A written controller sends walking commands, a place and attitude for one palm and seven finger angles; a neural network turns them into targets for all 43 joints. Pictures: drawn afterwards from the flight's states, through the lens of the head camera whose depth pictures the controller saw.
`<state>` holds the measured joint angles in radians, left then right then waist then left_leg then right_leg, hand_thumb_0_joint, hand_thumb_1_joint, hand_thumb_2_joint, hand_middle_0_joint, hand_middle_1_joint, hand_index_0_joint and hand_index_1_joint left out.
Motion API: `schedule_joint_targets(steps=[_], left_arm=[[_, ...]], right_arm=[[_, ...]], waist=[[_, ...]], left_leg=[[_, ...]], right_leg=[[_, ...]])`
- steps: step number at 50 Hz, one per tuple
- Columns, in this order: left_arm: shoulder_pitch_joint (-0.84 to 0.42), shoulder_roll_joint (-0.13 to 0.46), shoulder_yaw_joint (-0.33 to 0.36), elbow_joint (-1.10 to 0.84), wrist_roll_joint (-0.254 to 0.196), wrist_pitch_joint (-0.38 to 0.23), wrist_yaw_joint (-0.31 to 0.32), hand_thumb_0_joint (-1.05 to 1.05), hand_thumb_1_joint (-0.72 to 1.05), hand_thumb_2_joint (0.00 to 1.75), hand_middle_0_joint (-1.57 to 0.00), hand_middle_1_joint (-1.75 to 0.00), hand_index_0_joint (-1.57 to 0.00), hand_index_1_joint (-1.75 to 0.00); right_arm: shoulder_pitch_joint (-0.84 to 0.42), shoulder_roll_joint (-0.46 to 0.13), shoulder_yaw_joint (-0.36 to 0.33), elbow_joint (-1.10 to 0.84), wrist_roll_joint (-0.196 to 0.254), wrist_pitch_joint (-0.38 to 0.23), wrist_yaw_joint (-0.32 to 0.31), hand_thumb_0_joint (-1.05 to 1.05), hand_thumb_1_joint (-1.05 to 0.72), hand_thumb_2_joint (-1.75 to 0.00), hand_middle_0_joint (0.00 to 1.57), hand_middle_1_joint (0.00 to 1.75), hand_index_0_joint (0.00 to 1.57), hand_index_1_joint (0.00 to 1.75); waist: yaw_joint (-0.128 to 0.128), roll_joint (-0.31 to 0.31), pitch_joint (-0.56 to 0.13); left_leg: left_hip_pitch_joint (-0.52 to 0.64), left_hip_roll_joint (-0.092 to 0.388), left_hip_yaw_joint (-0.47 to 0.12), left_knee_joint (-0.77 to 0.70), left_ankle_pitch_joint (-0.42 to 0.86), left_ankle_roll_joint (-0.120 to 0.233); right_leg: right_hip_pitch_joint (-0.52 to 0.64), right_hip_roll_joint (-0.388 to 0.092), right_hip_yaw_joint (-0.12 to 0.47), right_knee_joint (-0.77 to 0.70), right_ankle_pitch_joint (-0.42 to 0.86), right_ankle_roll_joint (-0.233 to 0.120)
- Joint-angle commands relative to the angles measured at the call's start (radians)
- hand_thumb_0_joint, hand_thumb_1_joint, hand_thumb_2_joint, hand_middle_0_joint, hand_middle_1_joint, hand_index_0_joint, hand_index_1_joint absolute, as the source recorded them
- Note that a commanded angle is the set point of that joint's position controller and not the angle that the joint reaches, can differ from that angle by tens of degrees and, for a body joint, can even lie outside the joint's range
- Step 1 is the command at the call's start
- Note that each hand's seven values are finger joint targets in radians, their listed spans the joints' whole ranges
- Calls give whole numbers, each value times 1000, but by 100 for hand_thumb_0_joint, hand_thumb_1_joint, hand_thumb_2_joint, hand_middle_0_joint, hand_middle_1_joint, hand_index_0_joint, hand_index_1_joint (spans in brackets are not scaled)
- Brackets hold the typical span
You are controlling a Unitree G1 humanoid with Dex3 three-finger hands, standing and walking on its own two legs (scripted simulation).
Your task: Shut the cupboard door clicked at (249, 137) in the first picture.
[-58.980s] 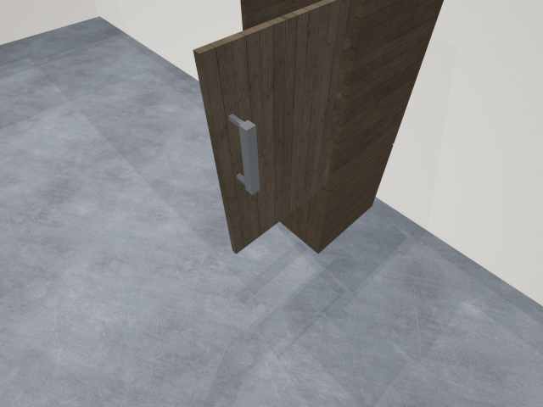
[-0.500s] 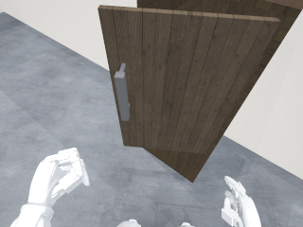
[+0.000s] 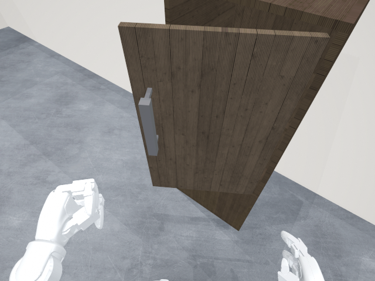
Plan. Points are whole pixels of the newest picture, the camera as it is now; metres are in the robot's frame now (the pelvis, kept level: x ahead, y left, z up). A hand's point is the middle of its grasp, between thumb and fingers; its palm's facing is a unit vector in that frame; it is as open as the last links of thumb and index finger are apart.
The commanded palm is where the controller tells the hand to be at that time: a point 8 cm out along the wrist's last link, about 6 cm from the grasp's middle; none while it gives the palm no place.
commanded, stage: raise the hand and make a fist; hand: left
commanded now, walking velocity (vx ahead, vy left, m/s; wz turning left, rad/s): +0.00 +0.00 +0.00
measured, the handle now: (151, 123) +0.45 +0.13 +0.07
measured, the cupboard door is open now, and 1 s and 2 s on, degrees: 31 31 31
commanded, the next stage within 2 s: bring the fist close to the handle in 0.18 s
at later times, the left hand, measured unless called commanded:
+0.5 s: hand (118, 204) +0.24 +0.15 +0.08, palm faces -0.04 -1.00 -0.04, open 3.1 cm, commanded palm +0.23 +0.20 +0.08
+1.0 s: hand (149, 173) +0.31 +0.11 +0.08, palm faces -0.07 -1.00 -0.03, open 3.1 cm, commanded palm +0.30 +0.16 +0.08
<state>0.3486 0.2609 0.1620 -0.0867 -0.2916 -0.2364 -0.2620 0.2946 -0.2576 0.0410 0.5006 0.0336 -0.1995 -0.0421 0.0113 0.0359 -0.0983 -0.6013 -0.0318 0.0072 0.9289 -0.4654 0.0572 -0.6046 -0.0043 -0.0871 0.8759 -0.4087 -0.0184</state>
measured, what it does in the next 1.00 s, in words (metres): stands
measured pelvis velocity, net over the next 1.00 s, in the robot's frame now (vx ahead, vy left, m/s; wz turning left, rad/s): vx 0.00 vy -0.02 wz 0.00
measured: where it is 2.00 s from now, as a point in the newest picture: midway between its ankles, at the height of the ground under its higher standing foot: outside the picture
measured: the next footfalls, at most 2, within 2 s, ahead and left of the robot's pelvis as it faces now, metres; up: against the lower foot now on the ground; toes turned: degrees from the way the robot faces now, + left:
none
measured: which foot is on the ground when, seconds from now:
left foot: down 0.00-1.00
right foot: down 0.00-1.00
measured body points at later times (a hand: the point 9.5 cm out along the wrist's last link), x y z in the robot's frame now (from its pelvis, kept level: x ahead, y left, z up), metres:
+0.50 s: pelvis +0.00 -0.02 +0.00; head +0.03 -0.03 +0.45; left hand +0.24 +0.21 +0.08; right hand +0.18 -0.25 -0.08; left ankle +0.00 +0.08 -0.69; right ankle +0.02 -0.11 -0.69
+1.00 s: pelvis +0.00 -0.02 +0.00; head +0.04 -0.04 +0.45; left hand +0.31 +0.16 +0.08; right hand +0.16 -0.26 -0.09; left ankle +0.00 +0.08 -0.69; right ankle +0.02 -0.11 -0.69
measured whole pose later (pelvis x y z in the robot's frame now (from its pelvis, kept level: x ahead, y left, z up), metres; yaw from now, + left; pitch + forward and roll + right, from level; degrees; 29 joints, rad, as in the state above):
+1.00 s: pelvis +0.00 -0.02 +0.00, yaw +0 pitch +9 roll +0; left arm -0.01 0.18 0.03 0.16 -0.19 -0.24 -0.11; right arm 0.26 -0.25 0.03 0.55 0.03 -0.14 -0.03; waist -0.01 0.03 -0.08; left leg -0.60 -0.03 0.01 0.89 -0.45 0.03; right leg -0.62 0.00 -0.08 0.89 -0.42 -0.05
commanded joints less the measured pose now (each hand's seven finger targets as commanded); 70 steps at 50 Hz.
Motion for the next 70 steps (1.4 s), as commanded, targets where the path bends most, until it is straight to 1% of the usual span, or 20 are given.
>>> schedule_joint_targets(steps=[1, 6, 9, 11, 13, 18, 21, 27, 30, 37, 41, 45, 51, 54, 58, 60, 63, 64, 67, 70], left_arm=[[-84, 137, 92, -217, -16, -87, 7, 0, 90, 90, -130, -150, -130, -150], [-81, 136, 88, -211, -18, -97, 8, 0, 90, 90, -130, -150, -130, -150], [-76, 125, 75, -225, -18, -99, 8, 0, 90, 90, -130, -150, -130, -150], [-68, 140, 93, -204, -20, -96, 9, 0, 90, 90, -130, -150, -130, -150], [-71, 122, 79, -205, -21, -96, 5, 0, 90, 90, -130, -150, -130, -150], [-194, 104, 33, -187, -8, -95, 10, 0, 90, 90, -130, -150, -130, -150], [-253, 122, 41, -152, 1, -90, 23, 0, 90, 90, -130, -150, -130, -150], [-287, 93, 18, -118, 23, -64, 56, 0, 90, 90, -130, -150, -130, -150], [-329, 85, 18, -75, 34, -56, 72, 0, 90, 90, -130, -150, -130, -150], [-352, 67, 3, -44, 44, -69, 92, 0, 90, 90, -130, -150, -130, -150], [-450, 38, -47, -24, 64, -71, 107, 0, 90, 90, -130, -150, -130, -150], [-553, 3, -83, -3, 84, -76, 138, 0, 90, 90, -130, -150, -130, -150], [-638, 34, -51, 96, 107, -71, 179, 0, 90, 90, -130, -150, -130, -150], [-710, -22, -95, 123, 109, -70, 189, 0, 90, 90, -130, -150, -130, -150], [-748, -38, -105, 171, 119, -74, 206, 0, 90, 90, -130, -150, -130, -150], [-756, -42, -102, 181, 124, -80, 214, 0, 90, 90, -130, -150, -130, -150], [-842, -71, -137, 243, 138, -82, 230, 0, 90, 90, -130, -150, -130, -150], [-882, -47, -115, 249, 143, -90, 242, 0, 90, 90, -130, -150, -130, -150], [-837, -16, -73, 263, 148, -99, 258, 0, 90, 90, -130, -150, -130, -150], [-802, -36, -86, 240, 147, -117, 255, 0, 90, 90, -130, -150, -130, -150]], right_arm=[[-76, -125, -56, -159, 3, -66, -13, 0, -90, -90, 20, 30, 20, 30], [-80, -126, -57, -161, 5, -66, -15, 0, -90, -90, 20, 30, 20, 30], [-82, -119, -56, -159, 7, -70, -14, 0, -90, -90, 20, 30, 20, 30], [-76, -124, -58, -156, 3, -67, -16, 0, -90, -90, 20, 30, 20, 30], [-77, -120, -57, -157, 6, -66, -16, 0, -90, -90, 20, 30, 20, 30], [-79, -123, -52, -145, 5, -65, -23, 0, -90, -90, 20, 30, 20, 30], [-78, -125, -53, -134, 6, -65, -26, 0, -90, -90, 20, 30, 20, 30], [-82, -114, -50, -135, 2, -53, -17, 0, -90, -90, 20, 30, 20, 30], [-85, -110, -48, -133, 3, -38, -12, 0, -90, -90, 20, 30, 20, 30], [-76, -109, -56, -128, 0, -21, -2, 0, -90, -90, 20, 30, 20, 30], [-75, -113, -56, -119, -1, -9, 1, 0, -90, -90, 20, 30, 20, 30], [-76, -107, -58, -107, -1, -2, 3, 0, -90, -90, 20, 30, 20, 30], [-73, -110, -60, -86, -5, 27, 8, 0, -90, -90, 20, 30, 20, 30], [-75, -102, -59, -84, -5, 39, 14, 0, -90, -90, 20, 30, 20, 30], [-61, -102, -63, -79, -8, 55, 20, 0, -90, -90, 20, 30, 20, 30], [-57, -101, -65, -78, -9, 63, 24, 0, -90, -90, 20, 30, 20, 30], [-53, -100, -64, -66, -7, 75, 27, 0, -90, -90, 20, 30, 20, 30], [-50, -104, -67, -57, -10, 78, 27, 0, -90, -90, 20, 30, 20, 30], [-53, -103, -69, -69, -13, 90, 29, 0, -90, -90, 20, 30, 20, 30], [-53, -96, -70, -74, -13, 97, 34, 0, -90, -90, 20, 30, 20, 30]], waist=[[2, 10, -135], [-2, -13, -134], [-4, 29, -140], [-6, -25, -141], [-9, -13, -137], [-35, -15, -115], [-34, -31, -123], [-16, -38, -188], [-16, -37, -161], [-11, -53, -203], [-32, -61, -172], [-37, -25, -205], [-29, -63, -242], [-34, -38, -245], [-34, -82, -268], [-28, -56, -281], [-51, -69, -228], [-52, -72, -244], [-26, -82, -286], [-19, -63, -310]], left_leg=[[45, 21, -68, -169, 227, -52], [22, 16, -57, -156, 190, -41], [35, 15, -54, -155, 203, -41], [19, 16, -52, -144, 211, -37], [19, 14, -47, -143, 206, -37], [17, 15, -51, -133, 177, -33], [11, 15, -50, -129, 155, -31], [24, 10, -37, -139, 223, -30], [16, 9, -30, -148, 215, -34], [40, 11, -22, -149, 271, -32], [48, 14, -27, -152, 260, -30], [80, 15, -32, -156, 250, -33], [76, 16, -23, -156, 278, -32], [94, 16, -22, -161, 288, -35], [99, 18, -22, -163, 310, -35], [103, 17, -17, -164, 329, -38], [94, 21, -21, -164, 289, -37], [96, 21, -25, -162, 286, -37], [93, 16, -12, -171, 298, -34], [108, 17, -3, -171, 339, -35]], right_leg=[[113, 22, 32, -104, 160, -18], [122, 16, 55, -123, 120, -14], [122, 13, 54, -120, 141, -14], [129, 14, 60, -124, 149, -10], [127, 11, 63, -127, 145, -7], [91, 9, 70, -132, 110, -3], [92, 6, 85, -146, 70, -2], [164, -3, 89, -133, 175, 1], [156, -4, 89, -140, 168, 2], [195, -7, 93, -132, 271, 5], [160, -3, 83, -131, 255, 3], [137, 0, 71, -120, 233, -2], [175, -2, 80, -117, 276, -1], [167, -2, 77, -116, 296, -3], [186, -1, 74, -113, 330, -2], [190, -1, 73, -108, 352, -4], [138, 1, 70, -118, 307, -3], [136, 2, 71, -113, 300, -5], [193, -1, 83, -119, 324, -5], [218, 0, 82, -113, 380, -7]])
